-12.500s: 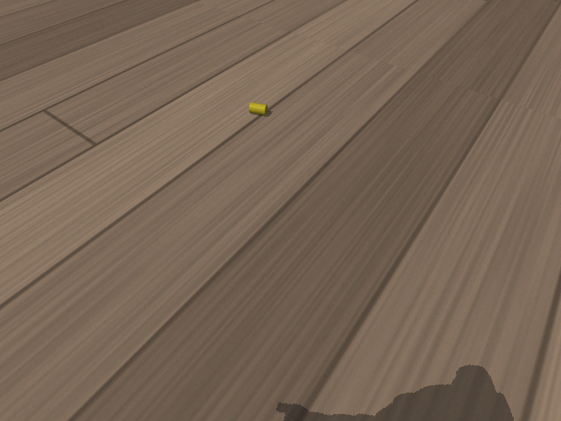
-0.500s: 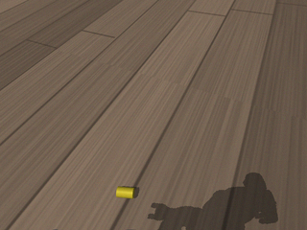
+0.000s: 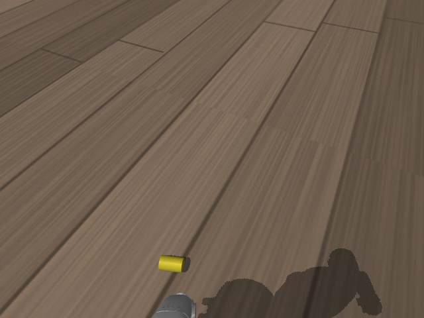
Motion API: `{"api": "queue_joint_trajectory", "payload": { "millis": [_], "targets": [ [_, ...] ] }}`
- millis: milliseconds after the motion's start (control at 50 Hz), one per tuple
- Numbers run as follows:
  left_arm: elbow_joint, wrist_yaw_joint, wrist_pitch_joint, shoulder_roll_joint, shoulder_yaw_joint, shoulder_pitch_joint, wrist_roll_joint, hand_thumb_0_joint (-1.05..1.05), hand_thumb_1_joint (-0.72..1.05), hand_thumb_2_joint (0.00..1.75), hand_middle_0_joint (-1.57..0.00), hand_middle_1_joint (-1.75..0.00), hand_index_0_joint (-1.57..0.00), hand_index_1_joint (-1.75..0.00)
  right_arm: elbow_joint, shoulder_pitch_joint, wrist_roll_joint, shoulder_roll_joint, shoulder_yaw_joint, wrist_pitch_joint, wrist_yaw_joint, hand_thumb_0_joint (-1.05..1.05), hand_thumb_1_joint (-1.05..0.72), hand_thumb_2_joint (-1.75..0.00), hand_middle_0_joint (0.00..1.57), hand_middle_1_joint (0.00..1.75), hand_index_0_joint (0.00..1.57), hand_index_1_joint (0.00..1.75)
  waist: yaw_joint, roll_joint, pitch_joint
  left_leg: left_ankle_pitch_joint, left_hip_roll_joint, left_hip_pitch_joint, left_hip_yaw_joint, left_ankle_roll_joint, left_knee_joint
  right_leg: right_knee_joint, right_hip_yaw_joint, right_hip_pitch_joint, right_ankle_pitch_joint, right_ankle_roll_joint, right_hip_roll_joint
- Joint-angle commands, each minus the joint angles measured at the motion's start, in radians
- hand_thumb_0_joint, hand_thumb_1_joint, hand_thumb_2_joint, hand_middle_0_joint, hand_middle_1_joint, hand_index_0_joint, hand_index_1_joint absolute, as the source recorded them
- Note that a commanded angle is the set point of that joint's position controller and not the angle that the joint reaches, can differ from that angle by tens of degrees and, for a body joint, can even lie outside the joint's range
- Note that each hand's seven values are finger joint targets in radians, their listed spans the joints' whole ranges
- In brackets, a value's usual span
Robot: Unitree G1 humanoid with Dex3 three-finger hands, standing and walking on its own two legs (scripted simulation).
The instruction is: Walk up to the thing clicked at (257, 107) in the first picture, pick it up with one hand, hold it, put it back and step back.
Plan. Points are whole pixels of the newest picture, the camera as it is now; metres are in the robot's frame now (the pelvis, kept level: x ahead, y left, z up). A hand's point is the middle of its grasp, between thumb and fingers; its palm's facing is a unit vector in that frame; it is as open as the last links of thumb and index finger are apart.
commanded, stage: walk up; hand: left
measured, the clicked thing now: (171, 263) +0.44 +0.22 -0.73
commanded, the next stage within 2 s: none
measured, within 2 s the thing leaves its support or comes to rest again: neither
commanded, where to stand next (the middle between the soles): +0.08 +0.00 m, yaw -1 degrees
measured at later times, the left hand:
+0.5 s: hand out of the picture +0.00 +0.30 -0.17, palm faces -0.04 -0.94 -0.34, open 7.4 cm
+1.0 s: hand out of the picture +0.04 +0.30 -0.15, palm faces -0.01 -0.92 -0.39, open 7.4 cm
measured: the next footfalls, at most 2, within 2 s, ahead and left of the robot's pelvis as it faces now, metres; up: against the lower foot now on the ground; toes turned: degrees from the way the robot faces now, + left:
left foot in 0.14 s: +0.15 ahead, +0.17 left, +0.00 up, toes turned +1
right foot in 0.50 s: -0.06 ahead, -0.11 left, +0.00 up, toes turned -8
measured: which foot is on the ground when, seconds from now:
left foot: up 0.00-0.12, down 0.14-0.50, up 0.52-0.86, down 0.88-1.00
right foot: down 0.00-0.16, up 0.18-0.48, down 0.50-0.90, up 0.92-1.00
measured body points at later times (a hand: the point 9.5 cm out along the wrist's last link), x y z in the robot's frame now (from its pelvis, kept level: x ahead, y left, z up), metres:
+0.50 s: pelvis -0.05 +0.01 -0.02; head -0.05 +0.04 +0.42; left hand +0.00 +0.35 -0.15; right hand +0.03 -0.35 -0.09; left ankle +0.11 +0.17 -0.72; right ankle -0.10 -0.11 -0.73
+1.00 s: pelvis +0.02 +0.02 -0.01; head +0.05 +0.02 +0.44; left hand +0.04 +0.35 -0.12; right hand +0.10 -0.29 -0.12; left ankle +0.07 +0.13 -0.73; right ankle -0.05 -0.12 -0.66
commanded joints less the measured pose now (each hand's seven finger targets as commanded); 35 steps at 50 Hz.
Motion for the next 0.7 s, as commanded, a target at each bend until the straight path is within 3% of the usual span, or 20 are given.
{"api": "queue_joint_trajectory", "payload": {
  "millis": [0,40,80,100,120,140,160,220,280,340,380,420,440,460,480,500,520,560,580,680],
  "targets": [
    [-0.109,0.042,-0.034,0.311,0.073,-0.075,0.005,0.0,0.9,0.9,-0.2,-0.3,-0.2,-0.3,-0.093,-0.039,0.013,-0.094,-0.038,-0.016,0.007,0.0,-0.9,-0.9,0.2,0.3,0.2,0.3,-0.015,-0.17,0.02,0.032,0.07,0.069,-0.004,-0.018,-0.172,-0.188,0.12,-0.15,0.334,-0.182,-0.214],
    [-0.117,0.04,-0.004,0.285,0.056,-0.123,-0.014,0.0,0.9,0.9,-0.2,-0.3,-0.2,-0.3,-0.06,-0.019,0.045,-0.092,-0.036,-0.026,-0.011,0.0,-0.9,-0.9,0.2,0.3,0.2,0.3,-0.024,-0.234,-0.024,0.147,0.015,0.229,0.059,-0.013,-0.268,-0.066,0.045,-0.202,0.483,-0.144,-0.16],
    [-0.161,0.043,0.055,0.26,0.052,-0.174,-0.023,0.0,0.9,0.9,-0.2,-0.3,-0.2,-0.3,-0.028,0.061,0.047,-0.121,-0.042,-0.029,-0.043,0.0,-0.9,-0.9,0.2,0.3,0.2,0.3,-0.07,-0.201,-0.041,0.289,-0.059,0.336,0.121,-0.005,-0.394,0.145,0.017,-0.263,0.362,-0.1,-0.076],
    [-0.169,0.043,0.082,0.219,0.045,-0.132,-0.025,0.0,0.9,0.9,-0.2,-0.3,-0.2,-0.3,-0.025,0.085,0.038,-0.152,-0.049,-0.034,-0.059,0.0,-0.9,-0.9,0.2,0.3,0.2,0.3,-0.069,-0.149,-0.032,0.395,-0.033,0.339,0.101,-0.001,-0.436,0.231,0.039,-0.286,0.228,-0.078,-0.032],
    [-0.174,0.044,0.099,0.185,0.041,-0.068,-0.032,0.0,0.9,0.9,-0.2,-0.3,-0.2,-0.3,-0.031,0.104,0.029,-0.223,-0.061,-0.043,-0.073,0.0,-0.9,-0.9,0.2,0.3,0.2,0.3,-0.057,0.029,-0.079,0.611,0.138,0.334,-0.085,0.036,-0.51,0.376,0.034,-0.29,0.047,-0.048,0.039],
    [-0.175,0.048,0.118,0.187,0.048,-0.002,-0.039,0.0,0.9,0.9,-0.2,-0.3,-0.2,-0.3,-0.057,0.116,0.041,-0.308,-0.071,-0.046,-0.077,0.0,-0.9,-0.9,0.2,0.3,0.2,0.3,-0.046,0.135,-0.175,0.726,0.386,0.322,-0.427,0.196,-0.61,0.607,0.093,-0.297,-0.326,-0.023,0.118],
    [-0.144,0.06,0.142,0.236,0.06,0.031,-0.031,0.0,0.9,0.9,-0.2,-0.3,-0.2,-0.3,-0.081,0.068,0.044,-0.352,-0.091,-0.046,-0.087,0.0,-0.9,-0.9,0.2,0.3,0.2,0.3,-0.036,0.096,-0.213,0.475,0.462,0.258,-0.552,0.284,-0.64,0.771,0.186,-0.279,-0.335,-0.036,0.096],
    [-0.126,0.031,0.163,0.282,0.091,0.076,-0.01,0.0,0.9,0.9,-0.2,-0.3,-0.2,-0.3,-0.099,-0.015,0.043,-0.273,-0.082,-0.058,-0.132,0.0,-0.9,-0.9,0.2,0.3,0.2,0.3,0.021,0.001,-0.164,0.122,0.314,0.206,-0.309,0.178,-0.601,0.859,0.228,-0.343,-0.151,-0.031,0.038],
    [-0.141,-0.022,0.171,0.307,0.123,0.137,0.025,0.0,0.9,0.9,-0.2,-0.3,-0.2,-0.3,-0.099,0.037,0.033,-0.28,-0.096,-0.073,-0.141,0.0,-0.9,-0.9,0.2,0.3,0.2,0.3,0.031,0.058,-0.197,-0.171,0.291,0.233,-0.284,0.153,-0.641,0.777,0.167,-0.35,-0.092,-0.015,0.036],
    [-0.153,-0.068,0.172,0.305,0.14,0.147,0.038,0.0,0.9,0.9,-0.2,-0.3,-0.2,-0.3,-0.11,0.056,0.013,-0.314,-0.112,-0.087,-0.137,0.0,-0.9,-0.9,0.2,0.3,0.2,0.3,0.03,0.155,-0.186,-0.387,0.277,0.175,-0.256,0.134,-0.688,0.606,0.048,-0.282,-0.195,-0.005,0.01],
    [-0.146,-0.086,0.171,0.287,0.145,0.207,0.035,0.0,0.9,0.9,-0.2,-0.3,-0.2,-0.3,-0.123,0.019,-0.009,-0.32,-0.109,-0.086,-0.131,0.0,-0.9,-0.9,0.2,0.3,0.2,0.3,0.06,0.223,-0.16,-0.417,0.249,0.052,-0.187,0.106,-0.724,0.48,-0.028,-0.147,-0.309,-0.024,0.017],
    [-0.105,-0.093,0.168,0.272,0.151,0.333,0.026,0.0,0.9,0.9,-0.2,-0.3,-0.2,-0.3,-0.139,-0.084,-0.036,-0.312,-0.104,-0.071,-0.134,0.0,-0.9,-0.9,0.2,0.3,0.2,0.3,0.143,0.293,-0.1,-0.367,0.189,-0.149,-0.058,0.029,-0.767,0.235,-0.147,0.098,-0.399,-0.062,0.033],
    [-0.064,-0.09,0.159,0.256,0.155,0.452,0.026,0.0,0.9,0.9,-0.2,-0.3,-0.2,-0.3,-0.143,-0.139,-0.047,-0.288,-0.101,-0.053,-0.138,0.0,-0.9,-0.9,0.2,0.3,0.2,0.3,0.213,0.205,-0.065,-0.397,0.127,-0.253,0.024,-0.006,-0.635,0.031,-0.196,0.226,-0.282,-0.063,0.043],
    [-0.043,-0.08,0.149,0.273,0.157,0.496,0.037,0.0,0.9,0.9,-0.2,-0.3,-0.2,-0.3,-0.148,-0.147,-0.039,-0.193,-0.076,-0.037,-0.144,0.0,-0.9,-0.9,0.2,0.3,0.2,0.3,0.249,-0.091,0.047,-0.454,0.023,-0.411,0.127,-0.024,-0.263,-0.136,-0.114,0.215,-0.251,-0.067,0.023],
    [-0.12,-0.066,0.15,0.329,0.164,0.344,0.064,0.0,0.9,0.9,-0.2,-0.3,-0.2,-0.3,-0.158,-0.065,0.018,-0.075,-0.032,-0.035,-0.141,0.0,-0.9,-0.9,0.2,0.3,0.2,0.3,0.194,-0.426,0.163,-0.361,-0.099,-0.531,0.07,-0.02,0.191,-0.253,0.339,-0.083,-0.563,-0.1,-0.189],
    [-0.235,-0.05,0.136,0.379,0.157,0.145,0.054,0.0,0.9,0.9,-0.2,-0.3,-0.2,-0.3,-0.182,-0.046,0.042,-0.131,-0.05,-0.047,-0.149,0.0,-0.9,-0.9,0.2,0.3,0.2,0.3,0.113,-0.266,0.231,-0.203,-0.056,-0.449,-0.038,-0.021,0.182,-0.513,0.613,-0.306,-0.859,-0.195,-0.364],
    [-0.246,-0.046,0.112,0.385,0.148,0.062,0.031,0.0,0.9,0.9,-0.2,-0.3,-0.2,-0.3,-0.165,-0.063,0.062,-0.2,-0.067,-0.066,-0.131,0.0,-0.9,-0.9,0.2,0.3,0.2,0.3,0.06,-0.123,0.269,-0.069,0.004,-0.368,-0.079,-0.005,0.176,-0.573,0.619,-0.338,-0.858,-0.208,-0.377],
    [-0.229,-0.032,0.057,0.369,0.144,-0.005,0.038,0.0,0.9,0.9,-0.2,-0.3,-0.2,-0.3,-0.111,0.041,0.062,-0.227,-0.08,-0.075,-0.08,0.0,-0.9,-0.9,0.2,0.3,0.2,0.3,-0.015,-0.07,0.17,0.101,0.021,-0.257,-0.047,-0.012,0.203,-0.449,0.388,-0.218,-0.588,-0.16,-0.268],
    [-0.226,-0.025,0.038,0.359,0.142,0.013,0.027,0.0,0.9,0.9,-0.2,-0.3,-0.2,-0.3,-0.103,0.083,0.056,-0.214,-0.075,-0.075,-0.062,0.0,-0.9,-0.9,0.2,0.3,0.2,0.3,-0.021,-0.057,0.117,0.128,0.004,-0.219,-0.047,-0.014,0.184,-0.413,0.329,-0.156,-0.512,-0.148,-0.237],
    [-0.175,-0.009,-0.013,0.327,0.131,0.141,0.014,0.0,0.9,0.9,-0.2,-0.3,-0.2,-0.3,-0.163,0.027,0.041,-0.158,-0.057,-0.064,-0.009,0.0,-0.9,-0.9,0.2,0.3,0.2,0.3,0.03,-0.1,0.109,0.141,0.0,-0.26,-0.064,-0.012,-0.087,-0.355,0.185,0.113,-0.262,-0.152,-0.242]
  ]
}}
